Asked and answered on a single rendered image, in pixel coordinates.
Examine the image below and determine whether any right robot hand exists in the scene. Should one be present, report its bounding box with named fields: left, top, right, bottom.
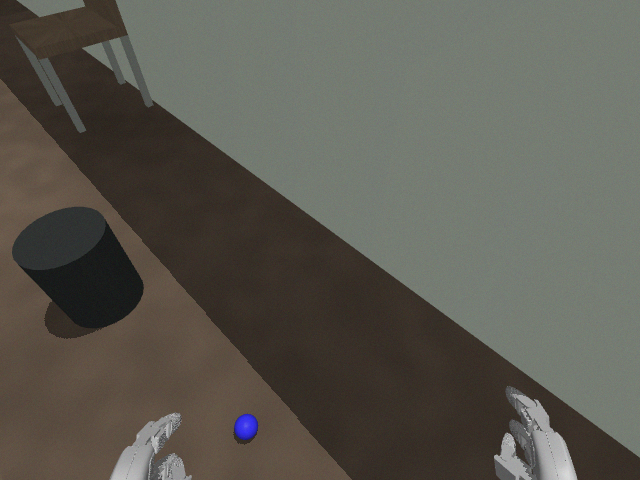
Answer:
left=494, top=386, right=578, bottom=480

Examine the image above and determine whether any left robot hand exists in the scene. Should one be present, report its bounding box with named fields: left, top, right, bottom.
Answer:
left=109, top=412, right=192, bottom=480

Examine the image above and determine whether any chair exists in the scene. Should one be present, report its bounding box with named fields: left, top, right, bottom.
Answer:
left=9, top=0, right=153, bottom=133

